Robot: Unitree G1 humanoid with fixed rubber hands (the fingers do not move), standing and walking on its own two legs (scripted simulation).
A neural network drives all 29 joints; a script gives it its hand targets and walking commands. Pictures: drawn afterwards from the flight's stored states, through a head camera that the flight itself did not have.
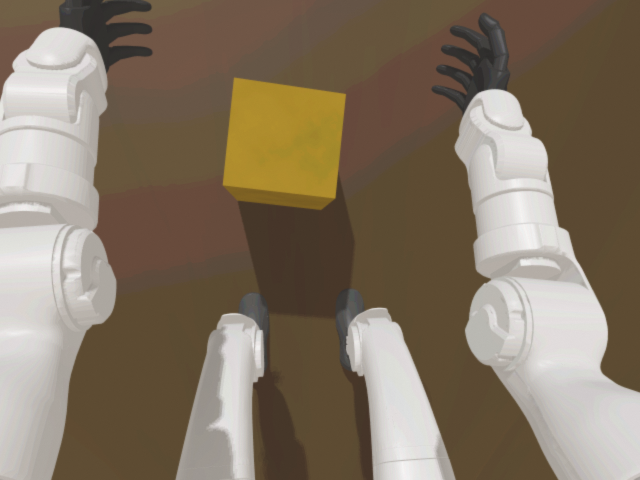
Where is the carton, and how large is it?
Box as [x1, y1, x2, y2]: [223, 78, 345, 209]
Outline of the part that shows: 234,78 223,185 237,200 321,209 335,196 345,94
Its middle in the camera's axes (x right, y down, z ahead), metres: -0.08 -0.19 +0.84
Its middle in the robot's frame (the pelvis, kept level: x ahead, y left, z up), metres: +0.55 +0.02 -0.53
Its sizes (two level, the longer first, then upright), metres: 0.210 0.200 0.250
